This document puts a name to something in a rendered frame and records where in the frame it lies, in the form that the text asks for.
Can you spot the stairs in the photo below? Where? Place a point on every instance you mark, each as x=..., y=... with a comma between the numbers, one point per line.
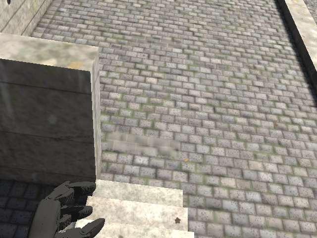
x=137, y=211

